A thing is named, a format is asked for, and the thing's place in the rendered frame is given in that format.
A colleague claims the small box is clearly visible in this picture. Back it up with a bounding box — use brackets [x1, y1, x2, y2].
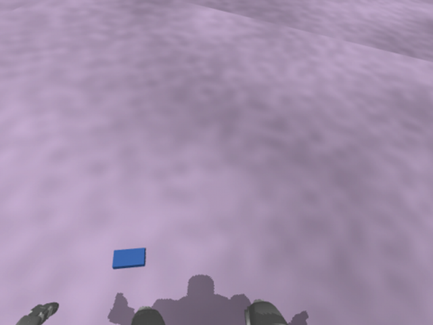
[112, 248, 145, 269]

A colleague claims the left robot hand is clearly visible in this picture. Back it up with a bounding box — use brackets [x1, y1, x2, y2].
[16, 303, 59, 325]

